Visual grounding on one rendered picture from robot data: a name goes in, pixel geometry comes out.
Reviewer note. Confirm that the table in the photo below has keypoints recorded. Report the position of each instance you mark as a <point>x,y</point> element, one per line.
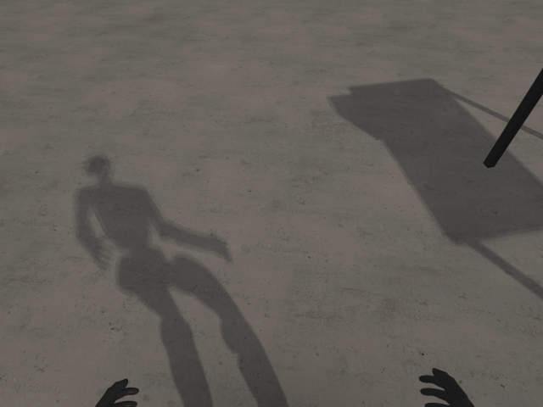
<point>521,114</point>

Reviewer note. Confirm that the left robot hand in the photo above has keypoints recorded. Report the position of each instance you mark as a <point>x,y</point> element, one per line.
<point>117,391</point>

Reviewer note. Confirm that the right robot hand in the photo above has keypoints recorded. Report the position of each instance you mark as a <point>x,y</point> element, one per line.
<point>453,393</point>

